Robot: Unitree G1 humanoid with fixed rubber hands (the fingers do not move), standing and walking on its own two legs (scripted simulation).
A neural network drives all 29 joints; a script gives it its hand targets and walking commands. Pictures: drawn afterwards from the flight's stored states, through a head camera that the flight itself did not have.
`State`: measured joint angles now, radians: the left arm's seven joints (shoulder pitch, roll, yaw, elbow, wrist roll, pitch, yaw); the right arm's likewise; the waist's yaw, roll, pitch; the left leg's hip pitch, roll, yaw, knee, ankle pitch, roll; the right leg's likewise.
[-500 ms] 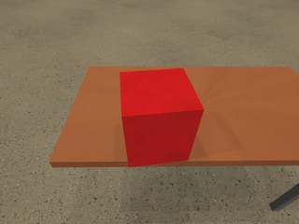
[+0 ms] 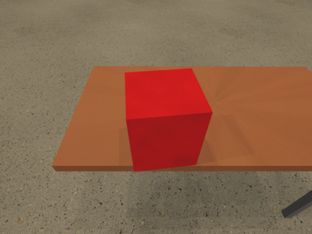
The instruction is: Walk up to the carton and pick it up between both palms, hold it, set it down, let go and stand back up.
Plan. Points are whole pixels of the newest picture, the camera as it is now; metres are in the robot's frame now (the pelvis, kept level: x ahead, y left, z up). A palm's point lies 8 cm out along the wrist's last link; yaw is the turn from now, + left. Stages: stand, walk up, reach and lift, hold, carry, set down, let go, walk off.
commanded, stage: stand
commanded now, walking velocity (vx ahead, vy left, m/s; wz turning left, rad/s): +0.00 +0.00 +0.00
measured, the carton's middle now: (162, 121) +0.45 -0.01 +0.03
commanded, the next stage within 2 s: none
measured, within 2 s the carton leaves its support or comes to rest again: neither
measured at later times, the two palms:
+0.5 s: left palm out of the picture +0.03 +0.26 -0.12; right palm out of the picture +0.02 -0.26 -0.12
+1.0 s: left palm out of the picture +0.05 +0.26 -0.12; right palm out of the picture +0.04 -0.26 -0.12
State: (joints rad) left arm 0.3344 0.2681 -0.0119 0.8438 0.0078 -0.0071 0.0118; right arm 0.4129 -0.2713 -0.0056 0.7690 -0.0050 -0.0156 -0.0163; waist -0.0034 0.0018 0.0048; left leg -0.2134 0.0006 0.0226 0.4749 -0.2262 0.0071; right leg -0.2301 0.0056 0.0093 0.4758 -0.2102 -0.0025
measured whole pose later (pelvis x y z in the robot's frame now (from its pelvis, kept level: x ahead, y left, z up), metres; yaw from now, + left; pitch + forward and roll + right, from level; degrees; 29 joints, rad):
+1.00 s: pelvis +0.02 +0.00 +0.00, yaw +0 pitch -1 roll +0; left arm 0.33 0.26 -0.01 0.90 0.00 -0.01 0.03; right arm 0.38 -0.25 0.00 0.85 0.00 -0.01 -0.03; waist 0.00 0.00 0.00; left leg -0.19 0.00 0.02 0.45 -0.24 0.01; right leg -0.20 0.01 0.02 0.45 -0.22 0.00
